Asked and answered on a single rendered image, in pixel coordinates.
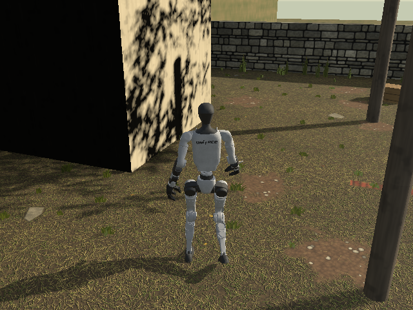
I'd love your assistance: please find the robot torso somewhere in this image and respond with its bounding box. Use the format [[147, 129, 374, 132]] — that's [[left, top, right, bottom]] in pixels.
[[191, 127, 221, 194]]

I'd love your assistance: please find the robot right upper arm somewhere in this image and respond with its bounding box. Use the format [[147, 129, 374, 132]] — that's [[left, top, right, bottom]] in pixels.
[[220, 130, 237, 164]]

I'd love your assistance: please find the robot left thigh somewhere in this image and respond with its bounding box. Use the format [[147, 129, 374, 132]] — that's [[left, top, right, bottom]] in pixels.
[[184, 180, 197, 222]]

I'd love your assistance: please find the robot right forearm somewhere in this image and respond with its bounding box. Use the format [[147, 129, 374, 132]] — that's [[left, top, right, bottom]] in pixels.
[[230, 155, 239, 171]]

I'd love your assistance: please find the robot left hand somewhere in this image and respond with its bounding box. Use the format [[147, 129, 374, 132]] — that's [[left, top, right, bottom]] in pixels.
[[166, 185, 181, 201]]

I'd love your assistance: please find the robot right hand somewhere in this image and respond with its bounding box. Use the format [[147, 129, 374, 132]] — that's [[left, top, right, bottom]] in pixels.
[[225, 166, 239, 176]]

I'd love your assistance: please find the robot left forearm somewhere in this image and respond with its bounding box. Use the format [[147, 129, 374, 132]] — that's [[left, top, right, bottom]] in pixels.
[[168, 158, 182, 187]]

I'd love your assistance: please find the robot left upper arm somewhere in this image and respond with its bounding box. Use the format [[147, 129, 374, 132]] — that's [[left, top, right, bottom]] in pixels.
[[176, 131, 193, 168]]

